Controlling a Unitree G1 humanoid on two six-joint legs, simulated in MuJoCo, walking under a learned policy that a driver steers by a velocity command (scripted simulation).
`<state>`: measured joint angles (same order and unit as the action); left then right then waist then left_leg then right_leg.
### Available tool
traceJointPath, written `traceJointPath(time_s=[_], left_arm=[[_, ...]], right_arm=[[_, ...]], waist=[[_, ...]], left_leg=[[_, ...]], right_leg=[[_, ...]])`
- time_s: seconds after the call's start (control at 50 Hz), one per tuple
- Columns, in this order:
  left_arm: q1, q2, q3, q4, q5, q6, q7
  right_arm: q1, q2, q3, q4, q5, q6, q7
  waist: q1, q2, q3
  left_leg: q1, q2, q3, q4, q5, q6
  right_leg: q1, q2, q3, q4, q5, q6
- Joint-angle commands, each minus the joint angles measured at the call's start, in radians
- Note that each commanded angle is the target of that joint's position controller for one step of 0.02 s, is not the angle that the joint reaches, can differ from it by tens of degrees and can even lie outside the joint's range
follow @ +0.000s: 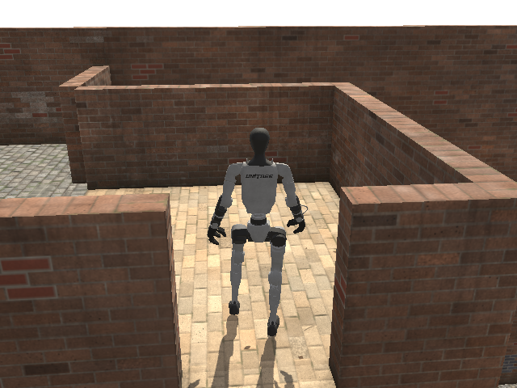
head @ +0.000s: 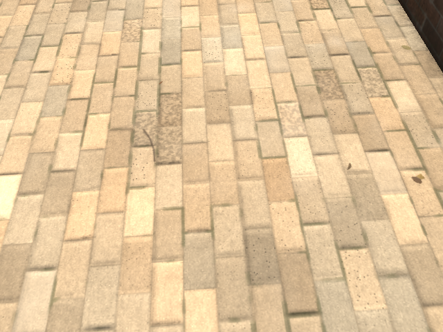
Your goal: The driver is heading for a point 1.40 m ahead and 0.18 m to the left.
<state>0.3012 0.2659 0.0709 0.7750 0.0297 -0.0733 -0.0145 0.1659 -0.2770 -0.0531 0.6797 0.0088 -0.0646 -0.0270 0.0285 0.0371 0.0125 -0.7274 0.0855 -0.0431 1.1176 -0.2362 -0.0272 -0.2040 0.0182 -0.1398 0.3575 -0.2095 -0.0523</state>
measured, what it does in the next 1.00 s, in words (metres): walks ahead: left foot, then right foot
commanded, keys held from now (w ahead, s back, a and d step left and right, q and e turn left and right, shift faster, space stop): q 0.50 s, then no key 0.14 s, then e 0.36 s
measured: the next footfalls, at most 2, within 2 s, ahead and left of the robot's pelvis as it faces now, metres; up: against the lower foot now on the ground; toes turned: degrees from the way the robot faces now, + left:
left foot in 0.20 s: +0.25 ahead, +0.13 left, +0.00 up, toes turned +8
right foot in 0.64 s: +0.26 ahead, -0.11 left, +0.00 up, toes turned +23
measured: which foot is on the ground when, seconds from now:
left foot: up 0.00-0.18, down 0.20-0.64, up 0.66-0.84, down 0.86-1.00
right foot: down 0.00-0.22, up 0.24-0.62, down 0.64-1.00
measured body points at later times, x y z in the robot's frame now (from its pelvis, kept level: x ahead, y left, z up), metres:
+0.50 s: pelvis +0.14 +0.02 -0.01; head +0.18 +0.05 +0.43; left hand +0.25 +0.32 -0.12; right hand +0.38 -0.19 -0.09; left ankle +0.21 +0.13 -0.74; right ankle +0.22 -0.14 -0.70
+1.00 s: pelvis +0.15 -0.02 -0.02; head +0.17 -0.01 +0.43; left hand +0.24 +0.27 -0.11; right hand +0.38 -0.23 -0.10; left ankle +0.11 +0.10 -0.74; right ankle +0.23 -0.12 -0.74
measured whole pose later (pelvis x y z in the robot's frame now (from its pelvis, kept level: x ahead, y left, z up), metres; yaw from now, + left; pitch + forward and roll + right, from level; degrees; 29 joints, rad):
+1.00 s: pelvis +0.15 -0.02 -0.02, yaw +14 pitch +1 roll +1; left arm 0.13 0.26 0.05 0.70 -0.03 0.03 0.02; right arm 0.17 -0.24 -0.09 0.61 -0.01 0.03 -0.03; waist 0.01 -0.02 0.03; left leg -0.28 -0.01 -0.01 0.59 -0.32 -0.01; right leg -0.38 0.05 0.13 0.60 -0.24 0.00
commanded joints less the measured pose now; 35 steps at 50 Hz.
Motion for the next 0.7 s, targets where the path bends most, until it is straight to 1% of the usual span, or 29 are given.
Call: traceJointPath(time_s=[0.02, 0.04, 0.08, 0.1, 0.12, 0.14, 0.18, 0.2, 0.22, 0.24, 0.26, 0.28, 0.3, 0.32, 0.34, 0.38, 0.42, 0.44, 0.46, 0.48, 0.5, 0.54, 0.56, 0.6, 0.62, 0.64, 0.66, 0.68, 0.7], left_arm=[[-0.154, 0.112, 0.022, -0.074, 0.003, -0.023, 0.014], [-0.131, 0.121, 0.025, -0.062, -0.004, -0.016, 0.020], [-0.091, 0.147, 0.034, -0.046, -0.018, 0.003, 0.028], [-0.071, 0.166, 0.040, -0.038, -0.022, 0.012, 0.030], [-0.070, 0.161, 0.038, -0.035, -0.024, 0.014, 0.034], [-0.078, 0.163, 0.043, -0.031, -0.032, 0.020, 0.038], [-0.100, 0.157, 0.046, -0.040, -0.047, 0.027, 0.046], [-0.048, 0.145, 0.045, -0.039, -0.032, 0.026, 0.046], [0.001, 0.085, 0.026, -0.068, 0.016, 0.020, 0.038], [0.064, 0.078, 0.006, -0.075, 0.010, 0.012, 0.022], [-0.022, 0.149, 0.025, -0.058, -0.025, 0.020, 0.015], [-0.112, 0.131, 0.015, -0.094, -0.042, 0.031, 0.017], [-0.139, 0.096, 0.008, -0.090, -0.029, 0.041, 0.029], [-0.151, 0.099, 0.011, -0.092, -0.022, 0.050, 0.041], [-0.145, 0.098, 0.014, -0.090, -0.024, 0.059, 0.045], [-0.111, 0.077, 0.014, -0.078, -0.022, 0.064, 0.055], [-0.122, 0.058, 0.006, -0.081, -0.025, 0.064, 0.062], [-0.136, 0.043, -0.001, -0.087, -0.025, 0.069, 0.055], [-0.149, 0.040, -0.002, -0.083, -0.027, 0.075, 0.054], [-0.150, 0.050, 0.002, -0.085, -0.032, 0.081, 0.049], [-0.165, 0.071, 0.010, -0.084, -0.042, 0.086, 0.053], [-0.143, 0.083, 0.013, -0.072, -0.036, 0.086, 0.055], [-0.149, 0.075, 0.008, -0.073, -0.036, 0.081, 0.053], [-0.116, 0.052, 0.000, -0.066, -0.036, 0.071, 0.037], [-0.091, 0.042, -0.001, -0.058, -0.029, 0.066, 0.027], [-0.091, 0.064, 0.003, -0.060, -0.013, 0.065, 0.023], [-0.105, 0.128, 0.011, -0.072, 0.004, 0.065, 0.025], [-0.171, 0.102, -0.006, -0.081, 0.029, 0.060, 0.024], [-0.251, 0.065, -0.020, -0.108, 0.027, 0.048, 0.024]], right_arm=[[0.078, 0.010, 0.007, -0.020, -0.016, 0.005, 0.014], [0.028, 0.013, 0.009, -0.032, -0.016, 0.004, 0.024], [-0.031, -0.007, 0.002, -0.061, -0.013, 0.006, 0.043], [-0.054, -0.015, 0.001, -0.079, -0.004, 0.007, 0.055], [-0.061, -0.027, -0.002, -0.091, -0.003, 0.012, 0.065], [-0.060, -0.046, -0.013, -0.108, -0.018, 0.020, 0.067], [0.058, -0.081, -0.037, -0.092, -0.022, 0.027, 0.066], [0.138, -0.156, -0.067, -0.086, -0.025, 0.025, 0.052], [0.160, -0.248, -0.085, -0.114, -0.032, 0.028, 0.032], [0.102, -0.241, -0.070, -0.178, -0.041, 0.022, 0.033], [0.092, -0.172, -0.055, -0.198, -0.039, 0.029, 0.038], [0.054, -0.150, -0.051, -0.189, -0.025, 0.028, 0.039], [0.030, -0.125, -0.047, -0.191, -0.012, 0.033, 0.033], [0.002, -0.108, -0.043, -0.200, -0.009, 0.040, 0.024], [-0.018, -0.106, -0.042, -0.207, -0.018, 0.047, 0.020], [-0.028, -0.118, -0.051, -0.209, -0.024, 0.054, 0.013], [-0.021, -0.129, -0.058, -0.207, -0.014, 0.064, 0.002], [-0.020, -0.133, -0.061, -0.200, -0.002, 0.079, -0.005], [-0.025, -0.123, -0.058, -0.203, -0.002, 0.086, -0.009], [-0.042, -0.147, -0.065, -0.208, -0.004, 0.088, -0.009], [-0.043, -0.150, -0.067, -0.216, -0.009, 0.088, -0.007], [-0.052, -0.133, -0.062, -0.220, -0.014, 0.089, -0.006], [-0.046, -0.104, -0.054, -0.217, -0.014, 0.093, -0.007], [-0.056, -0.092, -0.044, -0.217, -0.014, 0.099, -0.005], [-0.051, -0.080, -0.038, -0.215, -0.011, 0.101, -0.003], [-0.023, -0.062, -0.035, -0.211, -0.015, 0.099, -0.004], [0.065, -0.012, -0.021, -0.206, -0.030, 0.092, -0.003], [0.027, -0.052, -0.033, -0.230, -0.024, 0.080, -0.002], [-0.004, -0.086, -0.043, -0.214, -0.027, 0.073, -0.005]], waist=[[-0.069, -0.128, -0.031], [-0.040, -0.121, -0.037], [-0.003, -0.106, -0.054], [0.004, -0.098, -0.061], [0.007, -0.100, -0.064], [-0.004, -0.098, -0.063], [-0.059, -0.094, -0.099], [-0.081, 0.001, -0.146], [-0.049, 0.233, -0.217], [-0.031, 0.325, -0.432], [-0.097, 0.152, -0.439], [-0.080, 0.094, -0.349], [-0.060, 0.002, -0.268], [-0.039, 0.000, -0.216], [-0.016, 0.022, -0.190], [0.002, 0.060, -0.194], [-0.005, 0.057, -0.211], [-0.003, 0.053, -0.208], [-0.014, 0.071, -0.200], [-0.006, 0.087, -0.190], [-0.015, 0.104, -0.171], [-0.020, 0.130, -0.156], [-0.032, 0.140, -0.157], [-0.015, 0.128, -0.161], [0.000, 0.114, -0.152], [-0.008, 0.063, -0.116], [-0.077, -0.157, -0.116], [-0.082, -0.336, -0.075], [-0.084, -0.262, -0.064]], left_leg=[[0.167, 0.014, 0.022, -0.221, 0.228, 0.005], [0.175, 0.004, 0.041, -0.289, 0.277, 0.012], [0.165, -0.005, 0.055, -0.379, 0.282, 0.026], [0.160, -0.007, 0.060, -0.410, 0.256, 0.038], [0.167, -0.018, 0.073, -0.434, 0.218, 0.054], [0.190, -0.037, 0.087, -0.436, 0.139, 0.079], [0.339, -0.097, 0.118, -0.545, 0.153, 0.127], [0.491, -0.077, 0.043, -0.594, 0.495, 0.165], [0.731, 0.140, -0.252, -0.533, 0.989, 0.287], [0.905, 0.323, -0.663, -0.668, 0.789, 0.501], [0.865, 0.255, -0.593, -0.727, 0.528, 0.444], [0.797, 0.211, -0.505, -0.716, 0.396, 0.380], [0.691, 0.172, -0.437, -0.722, 0.328, 0.328], [0.579, 0.144, -0.386, -0.737, 0.319, 0.304], [0.486, 0.108, -0.350, -0.749, 0.326, 0.287], [0.437, 0.072, -0.310, -0.750, 0.379, 0.276], [0.445, 0.063, -0.319, -0.753, 0.323, 0.273], [0.440, 0.060, -0.337, -0.764, 0.242, 0.280], [0.430, 0.053, -0.330, -0.764, 0.207, 0.275], [0.398, 0.056, -0.338, -0.766, 0.158, 0.266], [0.368, 0.048, -0.359, -0.772, 0.100, 0.257], [0.359, 0.046, -0.371, -0.780, 0.001, 0.243], [0.376, 0.039, -0.377, -0.768, -0.008, 0.236], [0.364, 0.034, -0.380, -0.723, -0.018, 0.214], [0.336, 0.009, -0.360, -0.692, -0.039, 0.185], [0.283, -0.039, -0.311, -0.622, -0.094, 0.135], [0.239, -0.173, -0.171, -0.443, -0.262, 0.058], [0.283, -0.181, -0.121, -0.345, -0.336, 0.022], [0.357, -0.122, -0.134, -0.269, -0.276, 0.003]], right_leg=[[-0.093, -0.194, -0.007, -0.108, 0.622, -0.123], [-0.057, -0.200, -0.016, -0.093, 0.624, -0.121], [0.041, -0.235, -0.004, -0.046, 0.611, -0.122], [0.082, -0.249, 0.000, -0.015, 0.589, -0.120], [0.104, -0.267, 0.009, 0.022, 0.565, -0.114], [0.102, -0.290, 0.023, 0.065, 0.617, -0.102], [0.095, -0.243, -0.021, 0.244, 0.652, -0.043], [0.030, -0.165, -0.054, 0.441, 0.520, 0.014], [-0.254, -0.042, -0.070, 0.778, -0.106, 0.090], [-0.435, 0.072, 0.141, 1.005, -0.515, 0.120], [-0.446, 0.020, 0.248, 1.048, -0.421, 0.109], [-0.501, -0.004, 0.243, 1.031, -0.341, 0.097], [-0.514, -0.034, 0.243, 0.965, -0.285, 0.093], [-0.478, -0.052, 0.244, 0.895, -0.244, 0.094], [-0.411, -0.048, 0.234, 0.851, -0.217, 0.097], [-0.354, -0.028, 0.218, 0.759, -0.194, 0.112], [-0.347, -0.013, 0.221, 0.668, -0.177, 0.121], [-0.328, -0.011, 0.236, 0.613, -0.165, 0.122], [-0.310, -0.011, 0.236, 0.573, -0.147, 0.123], [-0.283, -0.013, 0.234, 0.543, -0.121, 0.122], [-0.261, -0.007, 0.233, 0.529, -0.114, 0.123], [-0.237, -0.016, 0.226, 0.478, -0.118, 0.116], [-0.223, -0.015, 0.221, 0.441, -0.122, 0.113], [-0.133, -0.014, 0.191, 0.312, -0.066, 0.081], [-0.055, -0.010, 0.166, 0.204, -0.005, 0.060], [-0.011, -0.071, 0.218, 0.115, 0.039, 0.027], [0.017, -0.243, 0.418, 0.016, 0.185, -0.050], [-0.160, -0.366, 0.613, -0.096, 0.216, -0.182], [-0.209, -0.336, 0.578, -0.095, 0.204, -0.191]])
Keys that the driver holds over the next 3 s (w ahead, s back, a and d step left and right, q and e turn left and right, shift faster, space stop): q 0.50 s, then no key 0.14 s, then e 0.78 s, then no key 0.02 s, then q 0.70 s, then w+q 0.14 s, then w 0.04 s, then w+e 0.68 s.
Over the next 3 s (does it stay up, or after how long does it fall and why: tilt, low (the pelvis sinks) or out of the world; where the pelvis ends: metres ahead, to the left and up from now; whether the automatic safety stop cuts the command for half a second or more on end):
stays up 0.40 0.00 0.01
